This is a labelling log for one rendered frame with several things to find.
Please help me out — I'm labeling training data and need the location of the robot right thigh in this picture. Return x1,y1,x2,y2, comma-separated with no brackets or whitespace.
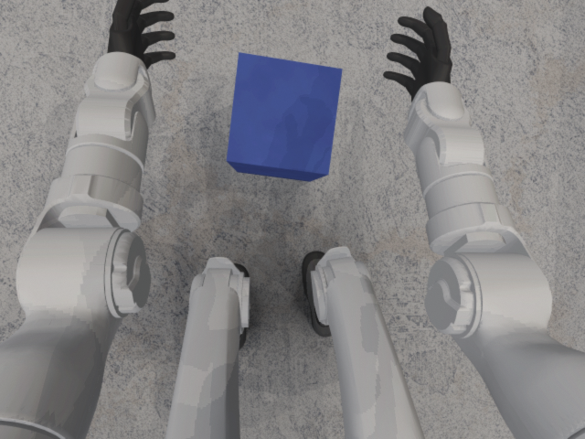
311,257,425,439

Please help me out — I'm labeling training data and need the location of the carton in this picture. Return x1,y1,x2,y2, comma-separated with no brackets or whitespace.
227,52,343,182

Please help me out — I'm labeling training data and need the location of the robot right upper arm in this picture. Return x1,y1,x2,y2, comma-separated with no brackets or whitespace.
424,252,585,439

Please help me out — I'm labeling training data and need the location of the right robot hand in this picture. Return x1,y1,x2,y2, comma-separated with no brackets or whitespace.
383,6,452,102

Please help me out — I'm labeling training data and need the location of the left robot hand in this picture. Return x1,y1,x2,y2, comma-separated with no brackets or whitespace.
107,0,176,69

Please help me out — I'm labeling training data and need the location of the left robot forearm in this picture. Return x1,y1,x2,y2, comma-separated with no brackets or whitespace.
16,52,156,311

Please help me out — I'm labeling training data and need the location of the right robot forearm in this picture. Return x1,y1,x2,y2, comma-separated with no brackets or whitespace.
403,81,552,321

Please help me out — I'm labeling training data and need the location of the right robot foot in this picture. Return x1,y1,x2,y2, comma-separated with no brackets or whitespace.
302,251,332,337

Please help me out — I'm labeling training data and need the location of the robot left upper arm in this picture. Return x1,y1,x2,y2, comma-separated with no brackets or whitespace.
0,227,151,439

